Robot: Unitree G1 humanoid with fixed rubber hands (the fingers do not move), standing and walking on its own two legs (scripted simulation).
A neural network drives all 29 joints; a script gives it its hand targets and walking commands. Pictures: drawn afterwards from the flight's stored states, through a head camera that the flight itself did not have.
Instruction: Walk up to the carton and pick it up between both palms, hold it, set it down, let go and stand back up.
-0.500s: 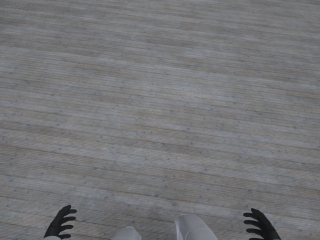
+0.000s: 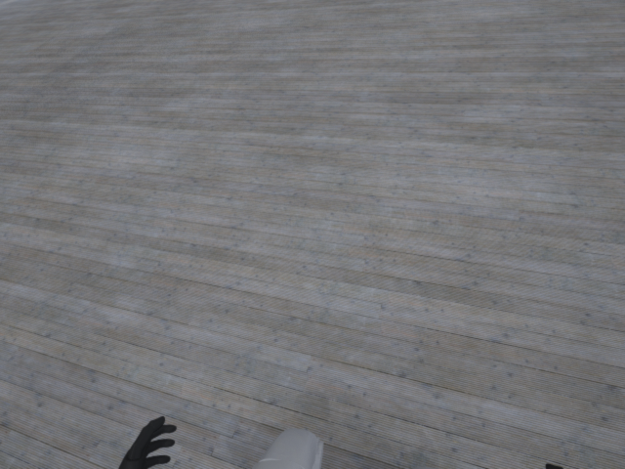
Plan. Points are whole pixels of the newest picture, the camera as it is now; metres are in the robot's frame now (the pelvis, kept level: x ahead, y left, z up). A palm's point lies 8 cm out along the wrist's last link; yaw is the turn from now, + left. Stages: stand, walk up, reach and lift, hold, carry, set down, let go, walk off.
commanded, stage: walk up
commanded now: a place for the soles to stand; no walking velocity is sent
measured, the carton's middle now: out of the picture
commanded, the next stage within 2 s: none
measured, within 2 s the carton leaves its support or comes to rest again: neither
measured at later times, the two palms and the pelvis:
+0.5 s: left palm out of the picture -0.04 +0.40 -0.11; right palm out of the picture +0.07 -0.15 -0.10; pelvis -0.10 +0.10 -0.01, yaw +16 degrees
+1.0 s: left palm out of the picture -0.31 +0.47 -0.10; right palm out of the picture +0.05 +0.02 -0.12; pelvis -0.21 +0.17 -0.02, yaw +37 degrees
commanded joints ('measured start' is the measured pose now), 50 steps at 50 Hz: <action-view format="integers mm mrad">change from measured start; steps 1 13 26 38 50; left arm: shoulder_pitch -27 -39 121 68 39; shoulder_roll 225 131 114 189 195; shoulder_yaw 67 39 33 67 75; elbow -83 -171 -90 -58 -73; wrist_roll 16 -35 -58 7 25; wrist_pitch -28 27 -28 -43 4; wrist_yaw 11 -16 7 5 -16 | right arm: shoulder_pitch -80 15 -90 -150 138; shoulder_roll -73 -269 -104 -74 -144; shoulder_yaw -22 -66 7 9 -40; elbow -99 -87 -118 -92 40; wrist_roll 11 27 27 -17 41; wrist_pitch -3 -70 -43 -8 -80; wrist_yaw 17 1 -18 32 34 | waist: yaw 38 -71 18 46 -127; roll -326 223 121 -283 -18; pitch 11 -36 -141 -14 -150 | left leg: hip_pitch -118 246 337 -114 558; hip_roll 69 338 179 121 89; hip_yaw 50 -394 -263 78 206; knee -5 -1122 -806 -114 -849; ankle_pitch -26 -302 564 15 34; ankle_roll -26 290 229 -25 149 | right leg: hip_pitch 41 -449 43 146 -257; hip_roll -310 0 10 -354 -214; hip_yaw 273 -3 76 144 -187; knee -315 528 -170 -284 249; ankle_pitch -184 -487 15 145 -332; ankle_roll -218 39 8 -225 -60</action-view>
